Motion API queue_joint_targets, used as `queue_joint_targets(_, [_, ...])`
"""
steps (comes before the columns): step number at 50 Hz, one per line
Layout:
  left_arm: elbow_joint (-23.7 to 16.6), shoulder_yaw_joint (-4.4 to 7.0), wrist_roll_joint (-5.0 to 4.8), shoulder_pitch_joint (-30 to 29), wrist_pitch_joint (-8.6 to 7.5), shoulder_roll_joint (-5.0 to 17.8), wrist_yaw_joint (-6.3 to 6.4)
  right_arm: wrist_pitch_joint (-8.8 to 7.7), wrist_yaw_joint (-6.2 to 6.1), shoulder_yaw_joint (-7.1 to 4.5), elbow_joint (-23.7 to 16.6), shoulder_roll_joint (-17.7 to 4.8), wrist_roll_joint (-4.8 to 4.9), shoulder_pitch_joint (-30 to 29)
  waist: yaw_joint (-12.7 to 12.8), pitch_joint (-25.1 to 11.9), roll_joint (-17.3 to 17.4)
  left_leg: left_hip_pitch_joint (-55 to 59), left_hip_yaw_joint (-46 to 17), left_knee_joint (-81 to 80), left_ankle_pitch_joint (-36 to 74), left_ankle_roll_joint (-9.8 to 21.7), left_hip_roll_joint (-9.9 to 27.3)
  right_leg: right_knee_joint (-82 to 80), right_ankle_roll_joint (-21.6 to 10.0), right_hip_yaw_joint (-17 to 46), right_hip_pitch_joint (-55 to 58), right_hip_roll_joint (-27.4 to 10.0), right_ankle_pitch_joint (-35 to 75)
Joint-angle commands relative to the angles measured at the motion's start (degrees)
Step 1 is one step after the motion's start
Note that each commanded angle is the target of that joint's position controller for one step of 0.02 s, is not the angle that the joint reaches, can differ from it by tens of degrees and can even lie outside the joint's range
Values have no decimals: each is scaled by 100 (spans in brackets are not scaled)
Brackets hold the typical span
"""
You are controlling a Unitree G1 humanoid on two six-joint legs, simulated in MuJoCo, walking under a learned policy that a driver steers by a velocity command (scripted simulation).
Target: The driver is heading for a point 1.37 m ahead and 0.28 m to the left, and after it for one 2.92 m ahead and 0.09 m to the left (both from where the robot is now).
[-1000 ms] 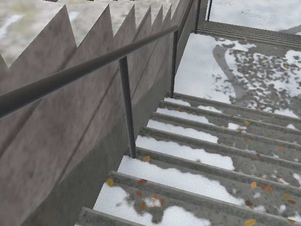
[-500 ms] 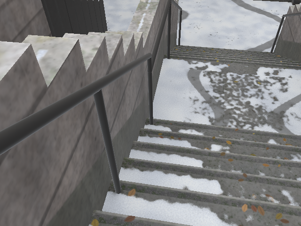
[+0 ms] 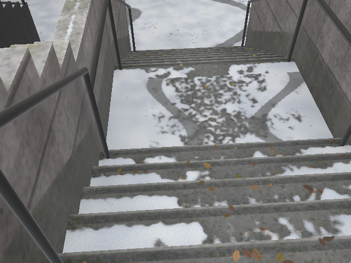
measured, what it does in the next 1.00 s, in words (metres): goes down, turning left: left foot 0.17 m lower, then right foot 0.17 m lower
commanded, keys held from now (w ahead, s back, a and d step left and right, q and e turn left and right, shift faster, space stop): w+e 0.06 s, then w+q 0.94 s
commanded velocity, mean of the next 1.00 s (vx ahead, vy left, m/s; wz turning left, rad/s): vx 0.50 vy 0.00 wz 0.25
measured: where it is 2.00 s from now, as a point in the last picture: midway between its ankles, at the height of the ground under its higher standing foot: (163, 212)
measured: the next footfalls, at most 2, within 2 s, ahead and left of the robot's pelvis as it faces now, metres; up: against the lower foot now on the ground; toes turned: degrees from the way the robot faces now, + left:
left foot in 0.26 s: +0.30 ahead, +0.12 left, -0.17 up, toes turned +0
right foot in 0.74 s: +0.60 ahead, -0.07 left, -0.34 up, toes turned +9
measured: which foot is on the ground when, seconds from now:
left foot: up 0.00-0.24, down 0.26-0.74, up 0.76-1.00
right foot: down 0.00-0.28, up 0.30-0.72, down 0.74-1.00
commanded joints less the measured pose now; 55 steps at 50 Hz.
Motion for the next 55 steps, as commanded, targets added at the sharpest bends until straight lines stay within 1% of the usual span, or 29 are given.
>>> queue_joint_targets(1, [-362, 5, 49, -20, -292, 492, 254, 67, 161, 134, -132, -96, -89, 381, -185, 260, -73, 167, -293, -1188, 1876, -272, 1, -431, -1192, 1931, -802, -1196, 2175])
queue_joint_targets(3, [-214, -80, -52, 631, -303, 176, 371, 49, 134, 181, -346, -253, -112, -554, 346, 274, 128, -222, -295, -3219, 3203, -381, -44, 382, -1000, 2045, -41, -1041, 801])
queue_joint_targets(5, [-327, 6, 108, 301, -135, 722, 208, 205, 165, 216, -432, -98, 45, -518, 56, 483, -491, 1908, 385, -3227, 3449, -311, -263, 145, -940, 1762, -1933, -935, 105])
queue_joint_targets(7, [-466, -27, 117, 90, -115, 626, 98, 278, 183, 145, -632, -275, -67, -581, -112, 672, -703, 2709, 556, -3011, 2731, -255, -306, 379, -841, 1924, -2418, -885, -14])
queue_joint_targets(11, [-294, 54, -117, 487, -64, 698, 286, 238, 177, -2, -384, -513, 23, -663, 358, 897, -646, 1854, 430, -5172, 1187, -49, -226, 1695, -771, 2599, 424, -1304, 1445])
queue_joint_targets(13, [-307, 136, 105, 196, 99, 963, -133, 61, 120, -353, 653, -975, 240, 2044, -674, 167, -54, 5085, 1146, -5448, 2204, 316, -448, 3723, -360, 1530, -418, -822, 3253])
queue_joint_targets(14, [-329, 149, 170, 571, 84, 623, -352, 28, 155, -504, 1018, -1282, 218, 3860, -1122, -1320, 1192, 8265, 215, -3621, 4798, 1480, 382, 6822, 243, 935, -2445, -204, 951])
queue_joint_targets(15, [-414, 166, 63, 918, 98, 572, -442, 68, 314, -479, 801, -1381, 267, 3277, -725, -1729, 1135, 8952, -1204, -3361, 5407, 2277, 1081, 8503, 506, 301, -4225, 134, -2466])
queue_joint_targets(17, [-1397, 89, -217, -854, 158, 760, -225, 111, 240, -528, 746, -1134, 232, 2604, -1133, -332, 68, 7604, -2859, -4662, 488, 2251, 1788, 7952, 505, 577, -6266, -428, -1503])
queue_joint_targets(18, [-1324, 64, -154, -955, 157, 767, -34, 137, 251, -245, 714, -210, 158, 2096, -794, 321, -803, 5982, -2486, -4975, -755, 1853, 1612, 6851, 334, 893, -5874, -994, -391])
queue_joint_targets(20, [-1192, -90, 179, -913, 171, 254, 82, -72, 82, 71, 485, 556, 41, 822, 95, 1001, -553, 2555, -1665, -5461, -1259, 1615, 511, 3880, -13, 1212, -3937, -1765, 1811])
queue_joint_targets(22, [-1158, -31, 194, -1611, 209, 399, -54, -268, -21, 66, 555, 291, 275, 1081, -369, 679, 18, 1073, -624, -5438, -1437, 1588, -242, 1896, 149, 310, -1866, -1497, 3549])
queue_joint_targets(24, [-1088, -153, 137, -1240, 207, 189, -190, -273, -17, -20, 848, -296, 73, 1797, -182, 455, -34, 280, -770, -4635, -455, 1543, -267, 2794, 361, -53, -807, -1185, 3593])
queue_joint_targets(28, [-1617, -231, 269, -2909, 201, 466, 8, -365, -364, 113, 1161, 284, 227, 3276, -1264, 425, -504, 3968, -2012, -2893, -1665, 1471, -321, -531, 826, 950, -3807, -1302, 4907])
queue_joint_targets(32, [-2033, -247, 119, -2798, 224, 367, 34, -179, -39, 89, 742, -163, -28, 2428, -658, 599, 30, 204, -1704, -2873, -2722, 1163, -786, -56, 668, 34, 564, -992, 4568])
queue_joint_targets(35, [-1981, -85, 11, -2507, 244, 782, 116, -66, -119, -33, 689, -376, 202, 2516, -721, 1037, -178, 2270, -2335, -1704, -2071, 1075, -732, -2503, 541, 319, 240, -925, 3302])
queue_joint_targets(36, [-1699, 52, -91, -1867, 200, 989, 163, 3, -35, -48, 721, -418, 206, 2497, -465, 812, -364, 2731, -2121, -739, -1428, 910, -952, -3596, 390, 240, 907, -959, 3907])
queue_joint_targets(37, [-1185, 277, -68, -365, 82, 1358, 158, 94, 231, 22, 708, -401, -21, 2534, 81, 154, -78, 1665, -2005, 718, -554, 631, -978, -2544, -30, 170, 3052, -1522, 4984])
queue_joint_targets(38, [-827, 447, 88, 1131, 27, 1624, 114, -13, 427, 185, 909, 696, 183, 3769, -62, -1460, -1805, -332, -923, 3747, -3476, 75, -1666, -226, -1309, 719, 6097, -2617, 8645])
queue_joint_targets(39, [-1076, 476, 156, 798, 95, 1812, -110, -42, 479, 139, 729, 428, 458, 4250, -184, -2037, -1499, -1694, -383, 5625, -4399, 73, -1575, 471, -2057, 1390, 6406, -3643, 10005])
queue_joint_targets(40, [-1215, 607, 228, 506, 238, 1855, -65, 26, 435, 43, 31, 71, 413, 2937, 320, -1464, -1025, -2733, -213, 5617, -4115, -183, -1386, -413, -2137, 2418, 5785, -3952, 7415])
queue_joint_targets(41, [-1269, 501, 169, -50, 271, 1440, -5, 62, 278, 11, -238, -46, 409, 2007, 256, -581, -410, -3139, -165, 5318, -3302, -247, -953, -853, -1709, 2057, 4317, -3838, 5450])
queue_joint_targets(42, [-1269, 255, 211, -450, 264, 661, 16, 107, 180, 31, -116, 41, 371, 2083, -137, 79, 46, -2356, -573, 4061, -1938, -91, -446, -1139, -1200, 1482, 2673, -3405, 4346])
queue_joint_targets(44, [-1091, 11, 107, -779, 5, -131, 258, 106, 287, 68, -95, 384, 239, 2064, -832, 942, -311, -775, -257, 1987, -275, 255, 124, -1797, -316, 434, 31, -2374, 3818])
queue_joint_targets(45, [-903, 42, 30, -733, -135, 17, 342, 135, 422, 74, -8, 482, 61, 2095, -821, 1142, -766, -406, -28, 1545, 126, 319, 61, -1915, -297, 275, -702, -2099, 3528])
queue_joint_targets(46, [-996, -15, 3, -1057, -266, 28, 410, 85, 523, -24, 29, 205, 51, 1735, -605, 980, -306, 532, 124, -266, 1313, 289, 3, -2104, -369, -291, -1494, -1839, 2822])
queue_joint_targets(47, [-731, 40, 14, -650, -318, 365, 419, 106, 603, -76, 91, 181, 106, 1524, -418, 769, -577, 662, 307, -375, 1627, 218, -144, -1980, -490, -209, -1374, -1892, 2580])
queue_joint_targets(50, [-295, 120, 183, -236, -286, 916, 389, 52, 608, -172, 150, 1, 145, 1673, -683, 507, -471, -66, -247, 61, 1495, 246, -202, -1325, -367, 397, -342, -2400, 3419])
queue_joint_targets(55, [479, -212, 232, 1265, -229, 72, 618, -49, 224, 29, -306, 82, 84, -142, 149, 974, -694, -3115, -904, -2220, 2306, 164, -12, -777, -143, 1044, 2931, -2664, 2842])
